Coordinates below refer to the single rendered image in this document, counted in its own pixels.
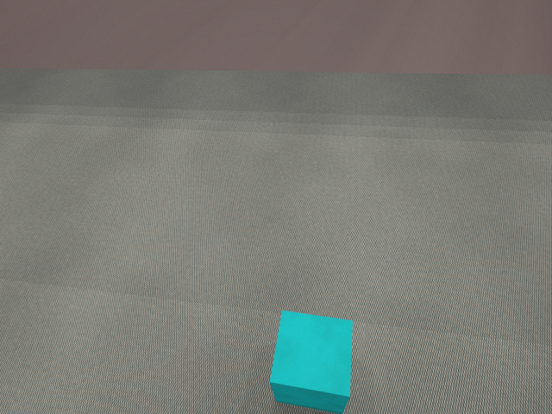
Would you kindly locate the carton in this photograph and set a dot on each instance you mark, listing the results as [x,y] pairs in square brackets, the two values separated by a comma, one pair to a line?
[312,362]

